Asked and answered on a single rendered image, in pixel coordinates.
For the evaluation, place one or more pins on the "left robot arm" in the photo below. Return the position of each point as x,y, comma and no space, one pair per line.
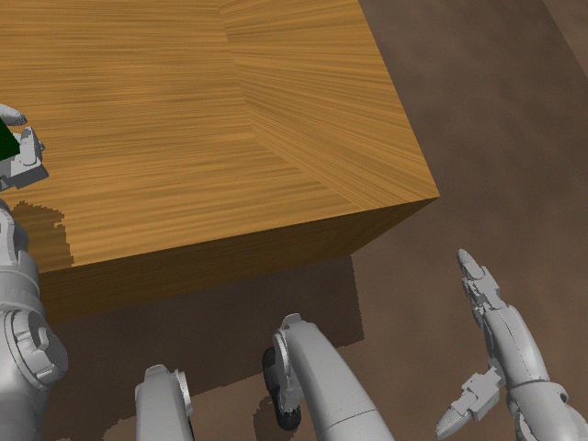
32,358

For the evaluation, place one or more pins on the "right robot hand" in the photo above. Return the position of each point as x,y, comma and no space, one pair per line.
515,357

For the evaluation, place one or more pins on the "left robot hand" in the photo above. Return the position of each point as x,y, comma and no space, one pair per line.
25,168

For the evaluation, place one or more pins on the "right robot arm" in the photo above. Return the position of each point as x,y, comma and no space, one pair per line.
542,414

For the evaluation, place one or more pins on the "right robot foot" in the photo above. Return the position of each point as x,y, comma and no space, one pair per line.
287,421

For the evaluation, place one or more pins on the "can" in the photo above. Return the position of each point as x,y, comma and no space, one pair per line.
9,145

